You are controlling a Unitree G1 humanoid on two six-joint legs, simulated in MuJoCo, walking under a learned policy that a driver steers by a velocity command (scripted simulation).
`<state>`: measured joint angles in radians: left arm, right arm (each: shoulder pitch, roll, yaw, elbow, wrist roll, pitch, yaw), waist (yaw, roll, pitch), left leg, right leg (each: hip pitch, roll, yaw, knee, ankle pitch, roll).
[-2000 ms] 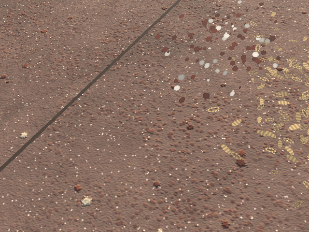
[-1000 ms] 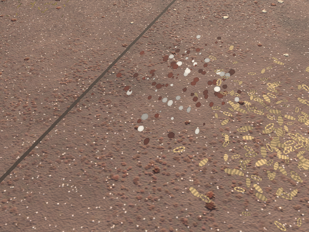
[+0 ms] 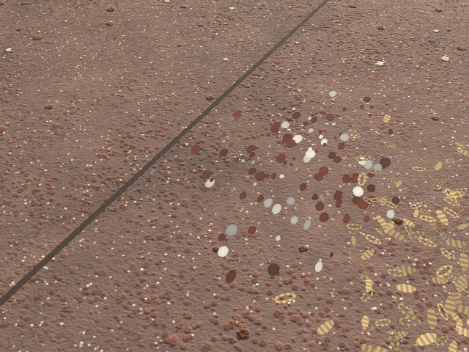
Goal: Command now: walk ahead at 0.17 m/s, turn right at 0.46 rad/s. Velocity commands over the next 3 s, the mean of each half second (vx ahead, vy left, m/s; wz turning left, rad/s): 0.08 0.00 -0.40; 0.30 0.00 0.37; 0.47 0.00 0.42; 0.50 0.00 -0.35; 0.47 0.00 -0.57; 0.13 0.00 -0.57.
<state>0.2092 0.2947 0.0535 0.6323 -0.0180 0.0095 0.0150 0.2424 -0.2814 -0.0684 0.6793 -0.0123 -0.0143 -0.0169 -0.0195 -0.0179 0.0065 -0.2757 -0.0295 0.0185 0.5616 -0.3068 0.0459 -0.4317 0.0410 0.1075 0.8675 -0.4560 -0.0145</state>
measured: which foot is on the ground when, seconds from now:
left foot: down 0.00-0.22, up 0.24-0.68, down 0.70-1.00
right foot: up 0.00-0.20, down 0.22-0.72, up 0.74-1.00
